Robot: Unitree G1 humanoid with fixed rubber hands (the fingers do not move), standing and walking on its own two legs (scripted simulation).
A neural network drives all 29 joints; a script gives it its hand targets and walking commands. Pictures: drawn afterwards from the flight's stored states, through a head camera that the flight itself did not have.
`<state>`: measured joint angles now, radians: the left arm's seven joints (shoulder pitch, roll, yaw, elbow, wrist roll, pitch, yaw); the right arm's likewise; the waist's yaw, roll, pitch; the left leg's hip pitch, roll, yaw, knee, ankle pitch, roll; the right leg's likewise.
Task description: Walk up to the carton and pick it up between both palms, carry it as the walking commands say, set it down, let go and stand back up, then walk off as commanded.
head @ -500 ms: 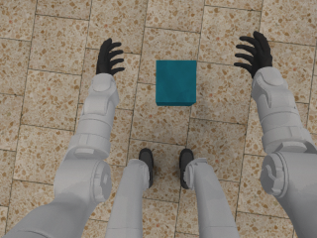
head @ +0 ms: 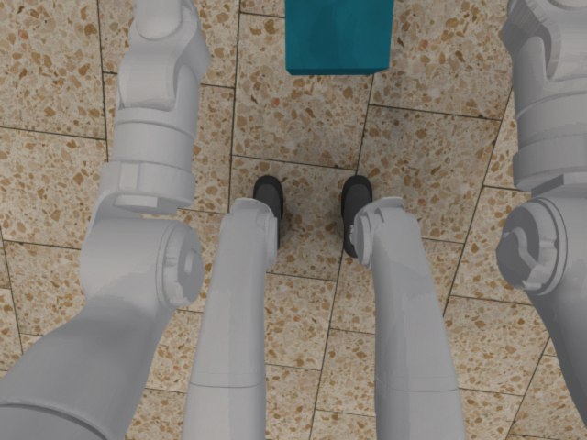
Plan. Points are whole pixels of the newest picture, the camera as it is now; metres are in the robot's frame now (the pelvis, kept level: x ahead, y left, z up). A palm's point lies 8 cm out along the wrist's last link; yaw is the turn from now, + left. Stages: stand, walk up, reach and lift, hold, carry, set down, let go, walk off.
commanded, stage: reach and lift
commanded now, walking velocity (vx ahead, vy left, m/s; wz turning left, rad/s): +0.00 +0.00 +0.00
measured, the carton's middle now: (335, 19) +0.56 -0.03 -0.54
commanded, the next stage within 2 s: none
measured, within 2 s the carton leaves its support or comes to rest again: neither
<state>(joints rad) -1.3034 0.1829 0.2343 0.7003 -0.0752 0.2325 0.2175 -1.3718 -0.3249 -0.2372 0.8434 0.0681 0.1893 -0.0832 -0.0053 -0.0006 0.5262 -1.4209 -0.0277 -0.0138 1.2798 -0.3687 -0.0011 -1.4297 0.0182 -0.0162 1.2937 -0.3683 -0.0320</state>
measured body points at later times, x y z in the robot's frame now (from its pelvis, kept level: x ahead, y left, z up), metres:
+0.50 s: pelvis -0.03 +0.00 -0.14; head +0.36 -0.01 +0.09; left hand +0.55 +0.14 -0.31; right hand +0.57 -0.19 -0.30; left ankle +0.10 +0.12 -0.59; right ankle +0.10 -0.10 -0.59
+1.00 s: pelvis -0.03 +0.00 -0.24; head +0.36 -0.02 -0.03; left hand +0.55 +0.14 -0.44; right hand +0.55 -0.19 -0.44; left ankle +0.10 +0.12 -0.59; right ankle +0.10 -0.10 -0.59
